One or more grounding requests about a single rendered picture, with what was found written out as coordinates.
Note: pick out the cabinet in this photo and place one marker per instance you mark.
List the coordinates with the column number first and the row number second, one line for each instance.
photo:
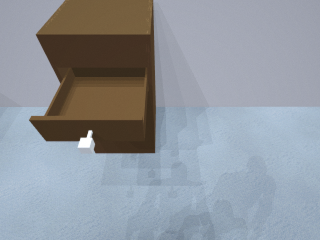
column 105, row 34

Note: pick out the drawer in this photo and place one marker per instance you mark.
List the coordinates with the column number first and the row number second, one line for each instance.
column 109, row 101

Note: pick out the handle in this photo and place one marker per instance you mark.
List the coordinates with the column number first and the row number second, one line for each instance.
column 86, row 145

